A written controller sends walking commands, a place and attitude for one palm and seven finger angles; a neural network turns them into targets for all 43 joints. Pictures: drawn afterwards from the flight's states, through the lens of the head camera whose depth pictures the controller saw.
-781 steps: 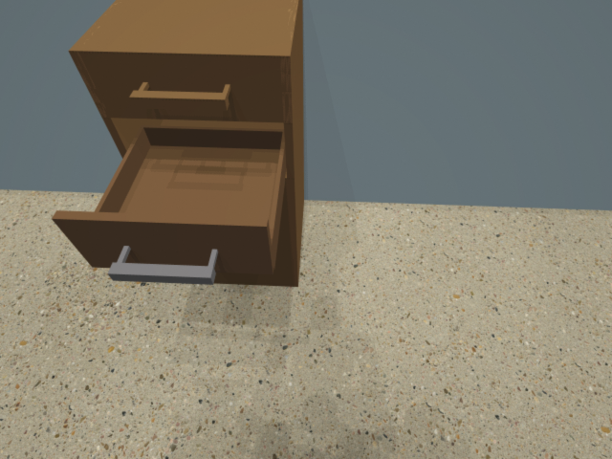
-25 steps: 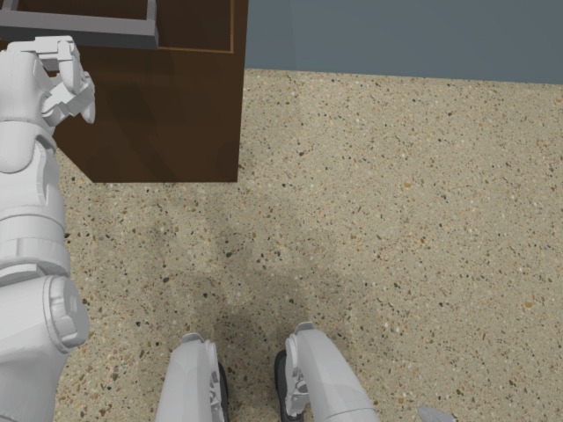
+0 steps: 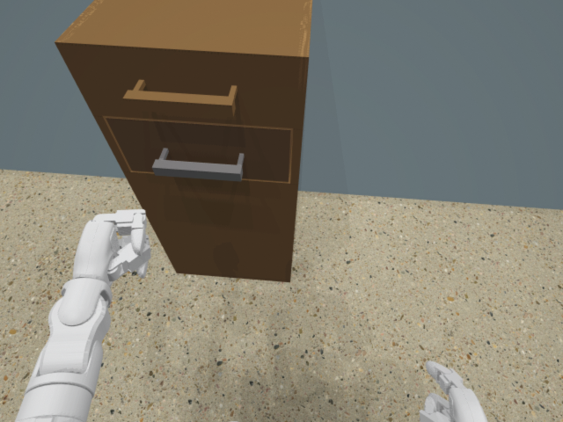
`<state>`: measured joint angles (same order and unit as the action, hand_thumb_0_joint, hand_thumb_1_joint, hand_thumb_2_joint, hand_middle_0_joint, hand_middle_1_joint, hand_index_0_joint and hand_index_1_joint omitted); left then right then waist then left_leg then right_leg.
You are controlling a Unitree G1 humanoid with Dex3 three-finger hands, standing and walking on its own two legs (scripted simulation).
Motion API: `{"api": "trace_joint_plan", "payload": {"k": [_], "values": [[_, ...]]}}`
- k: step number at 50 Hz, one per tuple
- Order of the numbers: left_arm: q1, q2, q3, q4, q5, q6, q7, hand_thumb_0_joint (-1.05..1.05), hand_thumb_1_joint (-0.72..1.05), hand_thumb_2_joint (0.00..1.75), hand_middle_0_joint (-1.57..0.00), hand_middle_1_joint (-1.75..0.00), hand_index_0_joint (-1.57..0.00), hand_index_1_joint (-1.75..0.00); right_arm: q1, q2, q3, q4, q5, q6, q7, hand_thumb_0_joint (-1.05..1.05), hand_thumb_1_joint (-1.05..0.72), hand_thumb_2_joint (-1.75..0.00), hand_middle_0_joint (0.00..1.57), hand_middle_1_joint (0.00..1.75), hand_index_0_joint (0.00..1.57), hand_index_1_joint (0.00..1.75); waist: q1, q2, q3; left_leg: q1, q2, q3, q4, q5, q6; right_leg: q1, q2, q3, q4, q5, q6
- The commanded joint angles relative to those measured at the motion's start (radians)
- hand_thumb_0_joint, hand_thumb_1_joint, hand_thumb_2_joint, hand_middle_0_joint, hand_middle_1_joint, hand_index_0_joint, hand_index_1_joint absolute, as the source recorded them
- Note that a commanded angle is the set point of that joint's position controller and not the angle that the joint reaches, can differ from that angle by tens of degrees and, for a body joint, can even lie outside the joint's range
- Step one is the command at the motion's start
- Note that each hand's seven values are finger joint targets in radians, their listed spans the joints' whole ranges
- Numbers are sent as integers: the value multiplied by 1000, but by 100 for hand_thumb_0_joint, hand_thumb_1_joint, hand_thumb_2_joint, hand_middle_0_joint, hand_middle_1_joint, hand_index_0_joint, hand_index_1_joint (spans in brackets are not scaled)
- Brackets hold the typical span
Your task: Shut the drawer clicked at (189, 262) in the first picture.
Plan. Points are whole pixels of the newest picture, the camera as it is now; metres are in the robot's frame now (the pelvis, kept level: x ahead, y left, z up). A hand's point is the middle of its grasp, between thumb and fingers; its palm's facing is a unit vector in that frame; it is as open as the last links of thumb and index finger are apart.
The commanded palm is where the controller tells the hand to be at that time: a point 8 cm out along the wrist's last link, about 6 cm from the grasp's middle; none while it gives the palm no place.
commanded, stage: draw the hand back to the body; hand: left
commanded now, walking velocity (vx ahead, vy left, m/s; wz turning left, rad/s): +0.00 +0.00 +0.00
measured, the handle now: (200, 162) +0.63 +0.19 -0.08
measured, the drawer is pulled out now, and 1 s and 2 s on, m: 0.00 0.00 0.00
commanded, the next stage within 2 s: step back with the hand held close in 0.76 s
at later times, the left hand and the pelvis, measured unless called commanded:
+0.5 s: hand (39, 303) +0.22 +0.23 +0.17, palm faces +0.34 -0.86 -0.38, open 3.2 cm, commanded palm +0.16 +0.27 +0.20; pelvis +0.01 -0.01 +0.04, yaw +1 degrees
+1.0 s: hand out of the picture +0.18 +0.23 +0.20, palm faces +0.38 -0.82 -0.43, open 3.2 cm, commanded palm +0.13 +0.27 +0.21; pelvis +0.00 -0.01 +0.04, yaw +0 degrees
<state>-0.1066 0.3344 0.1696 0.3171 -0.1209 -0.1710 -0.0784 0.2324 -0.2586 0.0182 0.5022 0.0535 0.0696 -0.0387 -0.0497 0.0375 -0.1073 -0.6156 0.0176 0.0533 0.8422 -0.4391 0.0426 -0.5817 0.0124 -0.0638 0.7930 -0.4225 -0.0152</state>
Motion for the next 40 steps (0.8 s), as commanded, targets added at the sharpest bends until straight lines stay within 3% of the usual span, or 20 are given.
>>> {"api": "trace_joint_plan", "payload": {"k": [1, 4, 7, 10, 14, 16, 21, 29, 32, 34, 38, 40], "values": [[-170, 174, 46, -361, 36, 15, 161, 0, 90, 90, -140, -160, -140, -160, -68, -108, -31, -130, 2, -34, -47, 0, -90, -90, 20, 30, 20, 30, 18, 22, -219, 319, 13, -71, -230, 342, -13, 231, -11, 43, -192, 327, -13], [-143, 188, 50, -437, 51, 37, 197, 0, 90, 90, -140, -160, -140, -160, -101, -106, -21, -115, -4, -62, -61, 0, -90, -90, 20, 30, 20, 30, 30, 35, -168, 389, 16, -79, -289, 359, -11, 279, -13, 43, -248, 333, -16], [-24, 138, 26, -494, 54, 57, 204, 0, 90, 90, -140, -160, -140, -160, -115, -94, -12, -105, -7, -87, -58, 0, -90, -90, 20, 30, 20, 30, 46, 27, -130, 459, 21, -82, -342, 428, -17, 333, -14, 34, -293, 366, -15], [100, 128, 34, -576, 53, 72, 198, 0, 90, 90, -140, -160, -140, -160, -130, -89, -9, -96, -13, -105, -51, 0, -90, -90, 20, 30, 20, 30, 62, 15, -101, 508, 22, -73, -377, 508, -16, 393, -16, 34, -334, 422, -12], [251, 154, 92, -655, 47, 85, 188, 0, 90, 90, -140, -160, -140, -160, -154, -89, -11, -86, -25, -116, -40, 0, -90, -90, 20, 30, 20, 30, 81, -15, -34, 517, 17, -54, -414, 503, -13, 443, -13, 37, -389, 453, -12], [284, 159, 119, -721, 43, 81, 185, 0, 90, 90, -140, -160, -140, -160, -161, -81, -11, -88, -28, -120, -37, 0, -90, -90, 20, 30, 20, 30, 83, -22, -33, 531, 15, -48, -430, 501, -12, 470, -15, 39, -403, 462, -10], [401, 171, 160, -889, 41, 71, 185, 0, 90, 90, -140, -160, -140, -160, -171, -72, -13, -86, -39, -147, -29, 0, -90, -90, 20, 30, 20, 30, 94, 32, -25, 564, 9, -40, -435, 540, -9, 500, -20, 45, -426, 501, -8], [598, 202, 249, -1042, 36, 36, 191, 0, 90, 90, -140, -160, -140, -160, -173, -69, -26, -79, -41, -201, -29, 0, -90, -90, 20, 30, 20, 30, 111, 7, 39, 553, 9, -38, -432, 476, -9, 477, -14, 51, -462, 464, -6], [594, 140, 204, -957, 39, 35, 185, 0, 90, 90, -140, -160, -140, -160, -161, -71, -32, -62, -39, -198, -31, 0, -90, -90, 20, 30, 20, 30, 91, -35, 101, 537, 11, -33, -440, 410, -3, 438, -18, 49, -467, 398, 0], [573, 145, 205, -943, 42, 31, 186, 0, 90, 90, -140, -160, -140, -160, -161, -76, -36, -56, -41, -200, -36, 0, -90, -90, 20, 30, 20, 30, 92, -28, 113, 538, 8, -32, -443, 376, -2, 424, -17, 54, -483, 356, -1], [548, 167, 217, -982, 45, 13, 195, 0, 90, 90, -140, -160, -140, -160, -167, -72, -33, -62, -43, -212, -42, 0, -90, -90, 20, 30, 20, 30, 103, -12, 57, 546, 4, -36, -444, 374, 3, 460, -26, 59, -469, 350, -2], [551, 172, 222, -982, 43, 11, 195, 0, 90, 90, -140, -160, -140, -160, -176, -67, -29, -60, -46, -223, -45, 0, -90, -90, 20, 30, 20, 30, 107, -3, 71, 542, 3, -36, -447, 358, 2, 458, -27, 65, -481, 334, -2]]}}
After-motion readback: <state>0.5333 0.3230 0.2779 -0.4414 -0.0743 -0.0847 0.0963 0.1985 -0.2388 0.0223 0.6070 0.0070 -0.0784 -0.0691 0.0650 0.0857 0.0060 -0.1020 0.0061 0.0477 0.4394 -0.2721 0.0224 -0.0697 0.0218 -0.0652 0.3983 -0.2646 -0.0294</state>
